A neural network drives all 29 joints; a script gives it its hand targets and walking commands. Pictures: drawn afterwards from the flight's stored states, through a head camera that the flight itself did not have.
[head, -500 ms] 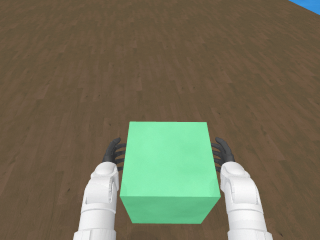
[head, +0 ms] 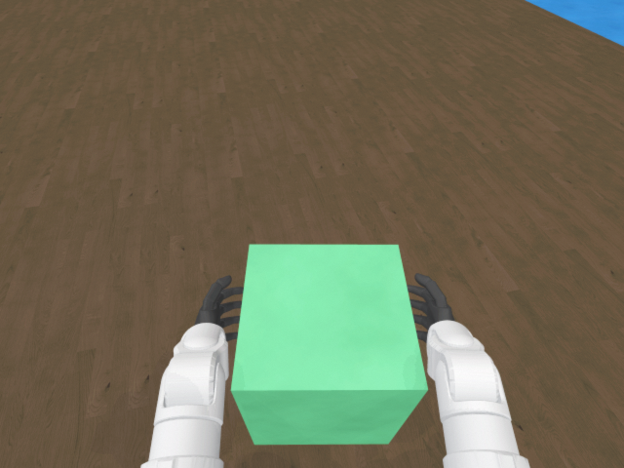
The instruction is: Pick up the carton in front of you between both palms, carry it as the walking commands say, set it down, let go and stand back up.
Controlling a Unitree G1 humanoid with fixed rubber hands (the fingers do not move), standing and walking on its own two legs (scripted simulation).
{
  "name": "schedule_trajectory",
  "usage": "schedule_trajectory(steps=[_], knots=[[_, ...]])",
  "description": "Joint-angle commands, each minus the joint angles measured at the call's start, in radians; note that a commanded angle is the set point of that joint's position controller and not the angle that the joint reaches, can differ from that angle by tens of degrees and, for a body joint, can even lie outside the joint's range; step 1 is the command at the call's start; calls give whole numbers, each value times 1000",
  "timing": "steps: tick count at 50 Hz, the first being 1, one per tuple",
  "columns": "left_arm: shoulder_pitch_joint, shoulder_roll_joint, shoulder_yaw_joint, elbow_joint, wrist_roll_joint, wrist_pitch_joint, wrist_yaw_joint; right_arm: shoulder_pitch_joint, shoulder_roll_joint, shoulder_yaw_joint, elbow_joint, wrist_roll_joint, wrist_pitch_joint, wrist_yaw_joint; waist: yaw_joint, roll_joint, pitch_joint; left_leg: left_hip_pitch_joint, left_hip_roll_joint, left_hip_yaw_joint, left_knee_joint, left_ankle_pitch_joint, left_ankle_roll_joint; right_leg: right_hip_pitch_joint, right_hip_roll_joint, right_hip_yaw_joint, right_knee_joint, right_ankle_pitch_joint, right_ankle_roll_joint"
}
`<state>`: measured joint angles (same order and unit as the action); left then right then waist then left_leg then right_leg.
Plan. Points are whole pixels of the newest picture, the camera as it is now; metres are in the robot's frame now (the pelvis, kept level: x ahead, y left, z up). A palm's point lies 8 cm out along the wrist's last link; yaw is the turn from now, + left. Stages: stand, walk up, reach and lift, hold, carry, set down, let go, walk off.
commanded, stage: hold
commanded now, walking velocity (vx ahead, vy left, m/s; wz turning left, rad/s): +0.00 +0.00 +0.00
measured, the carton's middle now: (322, 349) +0.29 +0.00 -0.05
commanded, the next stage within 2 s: set down in 0.02 s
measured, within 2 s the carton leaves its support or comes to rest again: neither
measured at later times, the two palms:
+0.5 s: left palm (229, 327) +0.33 +0.15 -0.06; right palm (418, 334) +0.32 -0.15 -0.06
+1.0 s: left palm (241, 349) +0.38 +0.16 -0.24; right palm (388, 349) +0.38 -0.14 -0.23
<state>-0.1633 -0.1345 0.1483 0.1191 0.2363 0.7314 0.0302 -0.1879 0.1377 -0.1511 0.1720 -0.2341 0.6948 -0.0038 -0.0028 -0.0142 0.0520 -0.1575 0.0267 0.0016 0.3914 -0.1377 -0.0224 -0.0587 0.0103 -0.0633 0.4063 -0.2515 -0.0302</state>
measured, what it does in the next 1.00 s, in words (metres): lowers itself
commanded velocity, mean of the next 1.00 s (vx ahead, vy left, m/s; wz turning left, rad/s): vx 0.00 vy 0.00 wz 0.00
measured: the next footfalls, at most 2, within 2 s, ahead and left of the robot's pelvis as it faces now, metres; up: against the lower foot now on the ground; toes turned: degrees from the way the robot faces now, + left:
none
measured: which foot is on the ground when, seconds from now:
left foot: down 0.00-1.00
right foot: down 0.00-1.00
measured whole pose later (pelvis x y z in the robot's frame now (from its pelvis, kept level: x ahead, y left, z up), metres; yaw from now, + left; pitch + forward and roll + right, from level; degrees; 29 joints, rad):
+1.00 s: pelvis -0.05 +0.02 -0.17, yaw -6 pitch +40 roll +0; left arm -0.78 -0.09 0.50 0.54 0.28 0.29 0.01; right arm -0.83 0.11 -0.47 0.61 -0.26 0.27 -0.01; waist 0.04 -0.05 -0.17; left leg -1.62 0.01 0.00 1.31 -0.38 0.00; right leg -1.57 0.05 0.02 1.36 -0.49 0.00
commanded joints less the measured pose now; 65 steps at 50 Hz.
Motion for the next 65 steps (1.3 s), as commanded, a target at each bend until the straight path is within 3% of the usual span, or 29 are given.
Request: schedule_trajectory(steps=[1,5,9,10,13,15,18,20,25,30,34,38,42,45,53,65], knots=[[-425,-856,-526,-74,-225,-53,-223,-429,876,515,-74,225,-38,193,22,-4,-266,187,-132,-68,-2,174,39,-7,39,183,-79,291,23],[-494,-877,-425,37,-162,-61,-208,-568,852,477,14,209,-50,232,66,-4,-172,212,-118,-61,1,31,53,-149,36,174,-90,69,16],[-695,-938,-316,221,-115,-99,-230,-747,862,344,231,141,-113,266,54,-12,-124,197,-101,-64,28,-161,41,-248,41,159,-68,-181,-20],[-748,-955,-285,273,-101,-111,-235,-799,857,299,283,115,-134,273,47,17,-114,177,-99,-67,32,-191,38,-275,46,156,-45,-194,-28],[-878,-931,-176,392,-46,-152,-234,-887,845,120,441,19,-191,264,2,27,-120,143,-90,-85,65,-264,33,-339,57,143,18,-221,-44],[-903,-873,-80,453,2,-183,-220,-892,787,1,508,-58,-217,246,-11,34,-104,86,-90,-86,91,-269,34,-384,63,140,60,-200,-43],[-886,-749,50,498,81,-241,-194,-870,675,-124,552,-142,-258,220,1,32,-115,-35,-99,-77,138,-221,33,-451,78,129,131,-141,-33],[-871,-686,94,507,115,-292,-178,-863,619,-155,559,-163,-300,212,11,28,-157,-100,-108,-67,186,-154,31,-509,89,121,182,-98,-21],[-883,-712,32,505,91,-445,-163,-901,655,-58,547,-107,-444,219,29,12,-357,-195,-125,-70,329,31,28,-660,121,113,311,-16,0],[-981,-829,-181,456,-1,-578,-166,-973,766,152,501,6,-572,225,32,8,-739,-227,-137,-76,526,232,17,-842,145,110,483,119,15],[-1044,-872,-348,335,-82,-596,-167,-1032,828,315,392,91,-585,206,41,8,-1122,-242,-145,-59,673,383,5,-914,159,106,607,230,37],[-1052,-874,-383,323,-105,-549,-184,-1040,858,365,372,118,-535,193,54,-1,-1191,-433,-155,-28,741,293,6,-996,162,104,677,188,47],[-1074,-859,-310,406,-82,-488,-224,-1049,897,308,449,98,-468,201,63,-20,-1048,-685,-161,-2,771,89,16,-1102,161,104,713,48,48],[-1112,-841,-250,455,-65,-457,-247,-1087,901,251,497,80,-437,208,75,-21,-995,-798,-163,8,808,19,18,-1186,163,100,751,-15,48],[-1219,-794,-167,521,-65,-449,-268,-1206,871,189,543,71,-434,181,88,-27,-1052,-994,-168,20,957,30,13,-1334,178,85,894,-9,54],[-1404,-728,-201,491,-139,-439,-248,-1421,812,248,489,146,-435,129,110,-27,-1231,-1095,-171,48,1161,43,-6,-1477,197,43,1106,-41,61]])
